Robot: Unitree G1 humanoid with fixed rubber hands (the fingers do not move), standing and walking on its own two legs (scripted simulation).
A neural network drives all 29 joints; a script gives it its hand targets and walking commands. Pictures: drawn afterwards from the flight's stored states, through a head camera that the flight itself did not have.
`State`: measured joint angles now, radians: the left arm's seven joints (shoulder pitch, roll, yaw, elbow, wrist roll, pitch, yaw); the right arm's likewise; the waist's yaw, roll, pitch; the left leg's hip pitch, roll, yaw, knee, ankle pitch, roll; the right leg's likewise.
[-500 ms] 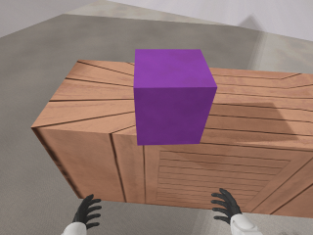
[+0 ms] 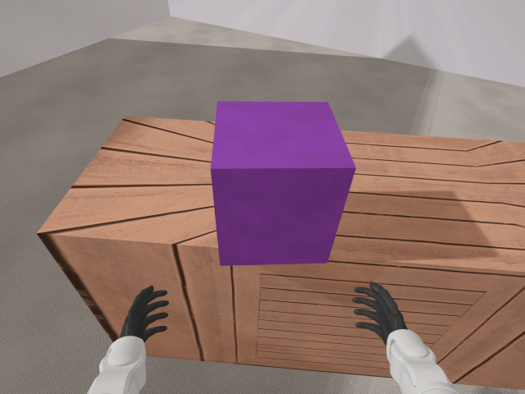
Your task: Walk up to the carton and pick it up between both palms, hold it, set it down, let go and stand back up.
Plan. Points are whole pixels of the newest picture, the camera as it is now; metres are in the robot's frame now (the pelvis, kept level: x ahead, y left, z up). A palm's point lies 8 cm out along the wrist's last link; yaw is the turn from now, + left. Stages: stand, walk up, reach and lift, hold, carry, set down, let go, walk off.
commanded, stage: reach and lift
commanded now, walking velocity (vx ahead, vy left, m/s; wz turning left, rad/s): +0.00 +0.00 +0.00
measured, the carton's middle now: (273, 184) +0.50 -0.04 +0.05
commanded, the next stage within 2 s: none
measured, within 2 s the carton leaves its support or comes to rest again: neither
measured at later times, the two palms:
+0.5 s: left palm (131, 297) +0.29 +0.21 +0.00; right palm (378, 277) +0.31 -0.21 +0.00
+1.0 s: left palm (134, 230) +0.34 +0.19 +0.10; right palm (396, 222) +0.34 -0.22 +0.11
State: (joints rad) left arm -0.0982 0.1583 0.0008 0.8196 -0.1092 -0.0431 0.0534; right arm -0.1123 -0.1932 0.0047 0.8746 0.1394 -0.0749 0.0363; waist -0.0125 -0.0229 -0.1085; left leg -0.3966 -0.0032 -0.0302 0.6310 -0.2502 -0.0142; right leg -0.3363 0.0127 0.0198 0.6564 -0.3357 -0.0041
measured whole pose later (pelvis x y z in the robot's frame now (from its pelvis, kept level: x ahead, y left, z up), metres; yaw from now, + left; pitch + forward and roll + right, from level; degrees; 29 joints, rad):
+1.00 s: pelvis +0.03 -0.02 +0.02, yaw +1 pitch -2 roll +1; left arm -0.24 0.25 0.03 0.45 -0.23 0.16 0.06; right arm -0.24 -0.22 0.04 0.37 0.22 0.20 -0.11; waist -0.01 0.00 -0.08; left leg -0.13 0.02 -0.05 0.29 -0.13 -0.04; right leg -0.08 0.04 0.03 0.34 -0.23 -0.04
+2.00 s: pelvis +0.01 +0.00 +0.02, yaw -1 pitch +9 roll +0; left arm -0.97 0.26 0.08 0.79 -0.23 0.44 0.14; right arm -1.01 -0.40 0.00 0.94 0.29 0.34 0.00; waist 0.03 0.00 -0.16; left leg -0.37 0.01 -0.02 0.27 -0.05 -0.01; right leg -0.32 0.02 0.05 0.29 -0.13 0.00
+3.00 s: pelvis +0.03 -0.01 +0.03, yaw -1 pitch +15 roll +0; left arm -1.04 0.27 0.08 1.03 -0.21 0.23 0.11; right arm -1.10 -0.34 0.02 1.14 0.28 0.17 -0.04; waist 0.04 -0.01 -0.20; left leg -0.41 0.02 -0.02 0.16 -0.01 -0.03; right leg -0.38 0.02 0.04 0.23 -0.10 -0.01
